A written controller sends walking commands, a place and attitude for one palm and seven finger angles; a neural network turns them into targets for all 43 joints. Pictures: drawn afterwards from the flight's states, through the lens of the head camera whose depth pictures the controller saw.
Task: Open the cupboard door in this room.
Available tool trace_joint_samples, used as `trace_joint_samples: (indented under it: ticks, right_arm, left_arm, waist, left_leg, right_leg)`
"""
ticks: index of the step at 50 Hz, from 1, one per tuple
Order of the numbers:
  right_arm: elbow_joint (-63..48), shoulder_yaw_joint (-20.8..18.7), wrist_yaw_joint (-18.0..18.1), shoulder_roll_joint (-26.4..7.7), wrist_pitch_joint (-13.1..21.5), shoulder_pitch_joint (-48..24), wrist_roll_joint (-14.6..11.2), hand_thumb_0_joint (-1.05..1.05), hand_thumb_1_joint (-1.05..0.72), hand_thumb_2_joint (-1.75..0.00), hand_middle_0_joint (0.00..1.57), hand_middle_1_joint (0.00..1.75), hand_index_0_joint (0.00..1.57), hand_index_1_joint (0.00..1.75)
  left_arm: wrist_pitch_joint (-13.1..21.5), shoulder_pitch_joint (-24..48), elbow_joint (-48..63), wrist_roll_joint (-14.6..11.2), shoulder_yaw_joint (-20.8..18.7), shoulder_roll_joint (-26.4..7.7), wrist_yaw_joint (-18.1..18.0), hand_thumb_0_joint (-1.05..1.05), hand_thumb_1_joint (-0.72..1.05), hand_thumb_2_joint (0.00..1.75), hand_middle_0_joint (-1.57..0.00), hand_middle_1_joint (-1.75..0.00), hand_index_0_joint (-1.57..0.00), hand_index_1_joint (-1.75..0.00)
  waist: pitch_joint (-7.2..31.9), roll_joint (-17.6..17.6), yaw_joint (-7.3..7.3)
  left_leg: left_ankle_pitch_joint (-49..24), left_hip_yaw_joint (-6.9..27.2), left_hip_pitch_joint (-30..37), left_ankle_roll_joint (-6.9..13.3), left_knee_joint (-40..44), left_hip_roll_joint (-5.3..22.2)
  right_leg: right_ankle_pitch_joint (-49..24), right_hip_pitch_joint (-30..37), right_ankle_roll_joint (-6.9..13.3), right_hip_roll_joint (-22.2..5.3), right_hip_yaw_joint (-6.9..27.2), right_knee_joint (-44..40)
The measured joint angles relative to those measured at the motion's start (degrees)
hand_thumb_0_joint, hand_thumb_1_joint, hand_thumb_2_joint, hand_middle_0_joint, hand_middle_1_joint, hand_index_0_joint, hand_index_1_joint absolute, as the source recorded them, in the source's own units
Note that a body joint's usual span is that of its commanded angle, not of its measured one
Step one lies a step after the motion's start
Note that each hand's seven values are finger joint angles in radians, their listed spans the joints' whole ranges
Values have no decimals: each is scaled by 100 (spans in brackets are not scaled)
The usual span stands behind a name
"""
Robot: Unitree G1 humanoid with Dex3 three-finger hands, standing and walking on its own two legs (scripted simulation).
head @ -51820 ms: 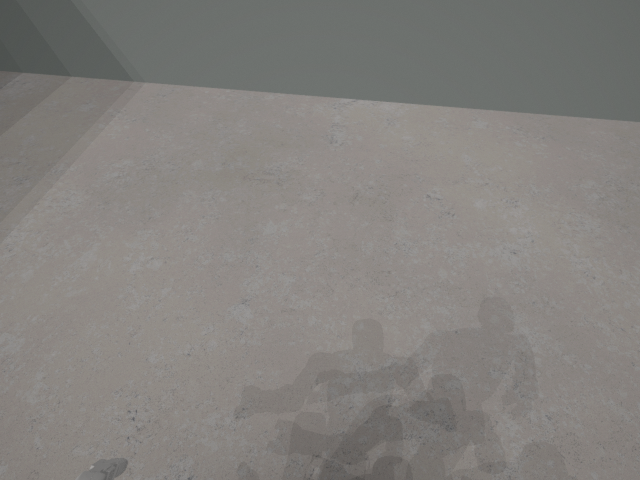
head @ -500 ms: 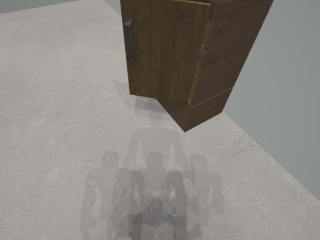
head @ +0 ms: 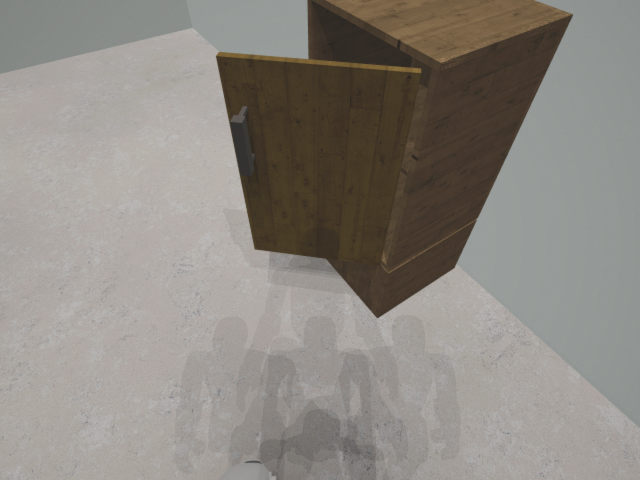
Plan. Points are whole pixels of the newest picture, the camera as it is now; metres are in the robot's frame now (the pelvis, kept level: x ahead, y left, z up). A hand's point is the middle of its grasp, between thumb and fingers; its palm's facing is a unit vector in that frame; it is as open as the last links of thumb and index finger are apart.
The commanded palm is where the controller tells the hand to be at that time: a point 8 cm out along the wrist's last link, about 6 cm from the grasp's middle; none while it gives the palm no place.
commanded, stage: take the last steps up to it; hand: left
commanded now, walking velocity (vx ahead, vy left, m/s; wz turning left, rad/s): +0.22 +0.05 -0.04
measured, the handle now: (245, 141) +0.76 +0.22 -0.04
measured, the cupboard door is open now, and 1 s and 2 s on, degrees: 47 47 47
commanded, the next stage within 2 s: come to a stop and stand still in 0.16 s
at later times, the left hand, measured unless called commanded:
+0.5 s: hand (205, 417) +0.23 +0.20 -0.17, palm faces -0.03 -0.97 -0.23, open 7.3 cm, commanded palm none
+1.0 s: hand (174, 443) +0.19 +0.24 -0.18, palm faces +0.00 -0.97 -0.22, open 7.4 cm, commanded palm none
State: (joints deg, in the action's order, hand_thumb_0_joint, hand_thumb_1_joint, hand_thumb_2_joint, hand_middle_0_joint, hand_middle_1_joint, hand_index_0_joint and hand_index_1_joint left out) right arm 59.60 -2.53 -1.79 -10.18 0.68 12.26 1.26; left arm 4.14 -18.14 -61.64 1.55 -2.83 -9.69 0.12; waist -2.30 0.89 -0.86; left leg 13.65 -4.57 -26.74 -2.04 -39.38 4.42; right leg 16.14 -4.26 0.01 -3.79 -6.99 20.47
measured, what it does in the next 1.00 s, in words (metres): walks ahead: left foot, then right foot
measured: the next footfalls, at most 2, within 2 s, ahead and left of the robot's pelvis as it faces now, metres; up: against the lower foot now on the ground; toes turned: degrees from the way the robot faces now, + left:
left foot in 0.08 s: +0.21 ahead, +0.16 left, +0.00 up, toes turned +1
right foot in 0.38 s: +0.19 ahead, -0.07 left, +0.00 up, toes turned -7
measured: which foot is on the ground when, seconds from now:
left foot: up 0.00-0.06, down 0.08-1.00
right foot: down 0.00-0.08, up 0.10-0.36, down 0.38-0.74, up 0.76-1.00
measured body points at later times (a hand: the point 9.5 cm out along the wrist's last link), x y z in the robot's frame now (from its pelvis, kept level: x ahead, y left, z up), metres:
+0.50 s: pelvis +0.15 +0.02 -0.01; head +0.17 +0.01 +0.44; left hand +0.23 +0.25 -0.15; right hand +0.15 -0.20 -0.18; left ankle +0.14 +0.15 -0.75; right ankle +0.15 -0.07 -0.75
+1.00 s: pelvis +0.15 +0.04 -0.01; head +0.18 +0.05 +0.44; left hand +0.19 +0.29 -0.16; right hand +0.19 -0.19 -0.16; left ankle +0.17 +0.15 -0.75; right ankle +0.09 -0.08 -0.73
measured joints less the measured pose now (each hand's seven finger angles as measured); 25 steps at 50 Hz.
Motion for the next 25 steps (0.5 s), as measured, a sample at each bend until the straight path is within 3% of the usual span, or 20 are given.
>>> trace_joint_samples:
  ticks: [4, 5, 8, 11, 15, 19, 25]
  right_arm:
    - [-158, 46, -7, -33, 155, -176, 28, 0, -91, -90, 20, 30, 20, 30]
    - [-217, 40, 24, -65, 227, -205, 55, 0, -91, -90, 20, 30, 20, 30]
    - [-290, 77, 159, 75, 282, -291, 79, 0, -91, -90, 20, 30, 20, 30]
    - [-264, 93, 263, 143, 267, -177, 59, 0, -92, -90, 20, 30, 20, 30]
    - [-103, 80, 298, 18, 192, 18, 73, -1, -94, -90, 20, 30, 20, 30]
    - [113, 147, 297, 54, 32, 205, 20, -1, -93, -90, 20, 30, 20, 30]
    - [372, 172, 285, 97, -131, 306, -50, 0, -92, -90, 20, 30, 20, 30]
  left_arm:
    - [-115, -311, -191, -13, -5, 16, 18, 0, 92, 89, -20, -30, -21, -30]
    - [-163, -383, -214, -24, -1, 35, 25, 0, 91, 89, -20, -30, -21, -30]
    - [-330, -241, -262, -23, -6, -74, -1, 1, 91, 89, -20, -30, -20, -30]
    - [-385, 45, -148, -3, -20, -90, 16, 1, 91, 89, -20, -30, -20, -30]
    - [-340, 366, 148, 1, 5, 8, 28, 1, 91, 89, -20, -30, -20, -30]
    - [-234, 555, 320, -5, 57, -61, -62, 1, 92, 89, -20, -30, -20, -30]
    - [-288, 789, 136, -73, 191, 16, -125, 0, 92, 89, -20, -30, -20, -30]
  waist:
    - [-26, -21, -106]
    - [-12, -90, -89]
    - [-123, 140, -63]
    - [-102, 144, -59]
    - [-13, -19, -12]
    - [70, 90, 22]
    - [163, -128, 251]
  left_leg:
    - [-288, -124, 465, 139, 1039, -77]
    - [-729, -112, 454, 255, 1023, -44]
    - [-343, -303, 416, 370, 474, -161]
    - [-227, -386, 667, 339, 754, -247]
    - [-274, -400, 1024, 356, 1190, -300]
    - [25, -432, 1165, 238, 997, -391]
    - [132, -274, 1495, 88, 1273, -215]
  right_leg:
    - [634, 110, -189, -97, 48, 651]
    - [920, -102, -138, -96, 57, 1259]
    - [1304, -1110, 62, -111, 448, 3562]
    - [991, -1887, 93, -98, 404, 4353]
    - [727, -2059, 63, -87, 207, 3233]
    - [-31, -1503, 39, -24, 340, 1417]
    - [8, -1124, 221, 191, 184, 1069]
